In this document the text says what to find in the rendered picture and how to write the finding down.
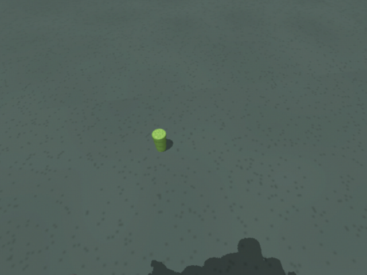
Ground cup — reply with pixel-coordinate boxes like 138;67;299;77
152;129;166;152

